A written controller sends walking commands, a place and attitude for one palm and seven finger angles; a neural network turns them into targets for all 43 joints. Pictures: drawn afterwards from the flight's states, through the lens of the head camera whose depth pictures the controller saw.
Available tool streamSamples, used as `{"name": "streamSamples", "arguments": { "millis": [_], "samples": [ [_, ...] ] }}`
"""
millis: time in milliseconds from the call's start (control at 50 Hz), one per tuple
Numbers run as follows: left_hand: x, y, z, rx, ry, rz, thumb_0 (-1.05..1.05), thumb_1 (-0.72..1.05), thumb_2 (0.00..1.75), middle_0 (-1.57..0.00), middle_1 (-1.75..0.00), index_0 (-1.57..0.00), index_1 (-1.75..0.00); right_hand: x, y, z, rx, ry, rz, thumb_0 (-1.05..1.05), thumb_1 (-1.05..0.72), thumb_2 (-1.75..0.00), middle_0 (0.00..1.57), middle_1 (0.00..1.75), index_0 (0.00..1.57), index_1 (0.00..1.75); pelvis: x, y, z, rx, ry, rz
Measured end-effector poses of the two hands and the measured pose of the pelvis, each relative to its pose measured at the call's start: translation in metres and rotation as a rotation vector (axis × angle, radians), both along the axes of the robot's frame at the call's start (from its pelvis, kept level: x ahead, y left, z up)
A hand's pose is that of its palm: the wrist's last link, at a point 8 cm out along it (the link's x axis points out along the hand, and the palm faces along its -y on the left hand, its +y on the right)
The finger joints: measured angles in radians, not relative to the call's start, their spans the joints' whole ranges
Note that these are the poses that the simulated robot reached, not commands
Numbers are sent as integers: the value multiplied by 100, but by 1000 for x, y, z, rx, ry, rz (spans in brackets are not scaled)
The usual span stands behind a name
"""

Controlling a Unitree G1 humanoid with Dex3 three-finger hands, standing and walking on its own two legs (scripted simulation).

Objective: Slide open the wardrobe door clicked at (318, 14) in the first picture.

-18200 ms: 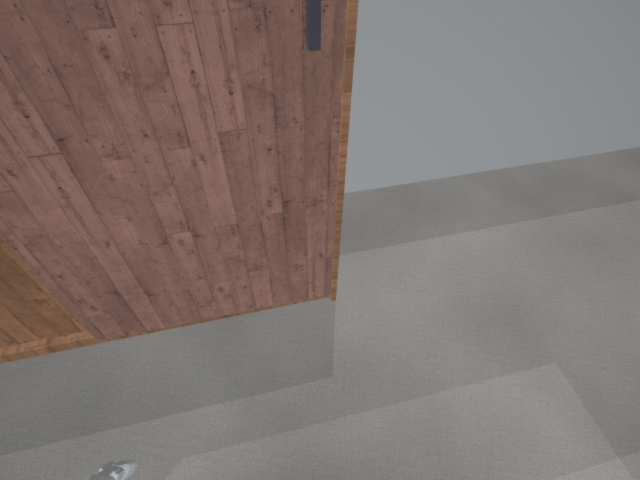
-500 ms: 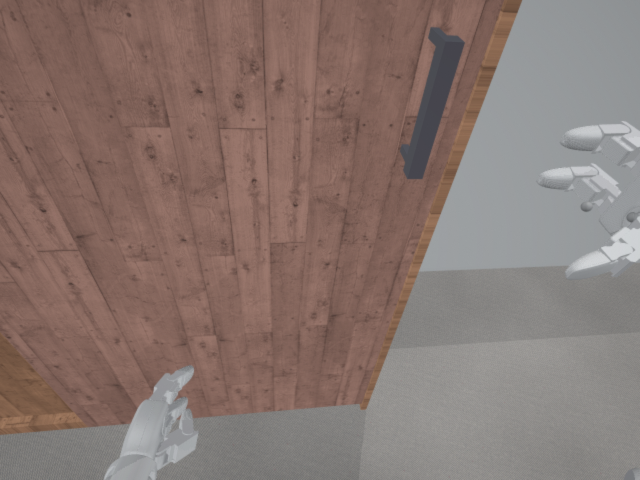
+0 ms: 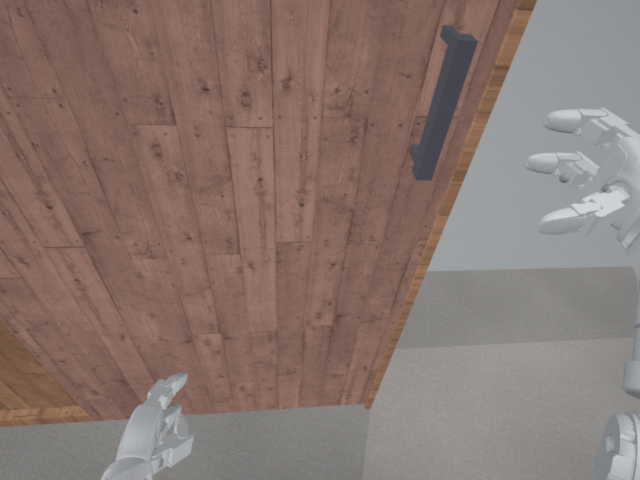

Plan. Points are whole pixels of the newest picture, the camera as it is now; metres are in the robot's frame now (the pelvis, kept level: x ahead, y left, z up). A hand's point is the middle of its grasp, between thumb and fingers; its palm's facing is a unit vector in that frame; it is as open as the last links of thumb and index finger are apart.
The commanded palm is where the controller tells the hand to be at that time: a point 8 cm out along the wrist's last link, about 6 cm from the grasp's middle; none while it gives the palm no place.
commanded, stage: move the hooked fingers beside the handle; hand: right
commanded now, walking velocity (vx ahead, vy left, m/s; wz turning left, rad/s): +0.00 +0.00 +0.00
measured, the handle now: (434, 107) +0.49 -0.10 +0.27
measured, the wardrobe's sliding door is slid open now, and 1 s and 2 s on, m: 0.00 0.00 0.00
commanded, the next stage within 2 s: none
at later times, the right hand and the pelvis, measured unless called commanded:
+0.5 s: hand (518, 144) +0.41 -0.19 +0.26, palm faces -0.07 +1.00 +0.00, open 14.0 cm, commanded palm +0.40 -0.24 +0.27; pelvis +0.00 +0.00 +0.00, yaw +1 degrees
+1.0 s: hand (503, 146) +0.44 -0.19 +0.25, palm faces -0.02 +1.00 -0.01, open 14.0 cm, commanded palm +0.41 -0.23 +0.27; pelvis +0.00 +0.00 +0.00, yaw +2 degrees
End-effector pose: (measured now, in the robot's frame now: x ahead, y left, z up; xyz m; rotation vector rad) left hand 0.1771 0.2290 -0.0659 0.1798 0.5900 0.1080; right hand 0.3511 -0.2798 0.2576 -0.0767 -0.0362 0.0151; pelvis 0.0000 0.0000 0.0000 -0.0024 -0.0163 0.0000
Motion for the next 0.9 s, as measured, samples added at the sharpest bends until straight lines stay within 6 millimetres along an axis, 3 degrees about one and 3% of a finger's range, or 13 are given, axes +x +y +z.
{"name": "streamSamples", "arguments": {
  "millis": [220,360,480,680,800,900],
  "samples": [
    [-16,5,-8,13,64,28,1,90,90,-20,-30,-20,-30,16,20,4,40,-40,52,-1,50,-30,30,120,30,120,2,-1,0,-1,7,5],
    [-31,13,-14,24,111,65,1,90,90,-20,-30,-20,-30,35,25,-8,29,48,25,-1,50,-30,30,120,30,120,-1,-2,1,0,16,4],
    [-45,17,-16,37,142,89,1,90,90,-20,-30,-20,-30,44,38,4,65,-30,59,-1,50,-30,30,120,30,120,0,-2,2,-1,19,9],
    [-71,27,-23,38,201,145,1,90,90,-20,-30,-20,-30,64,39,-7,30,67,22,-1,50,-30,29,120,30,120,-2,-3,2,2,35,15],
    [-84,28,-26,50,237,157,1,90,90,-20,-30,-20,-30,71,55,4,101,-15,75,-1,50,-30,29,120,30,120,0,-2,2,1,33,18],
    [-89,29,-27,28,231,180,1,90,90,-20,-30,-20,-30,77,50,5,79,18,31,-1,50,-30,30,120,30,120,1,-2,3,0,39,31]
  ]
}}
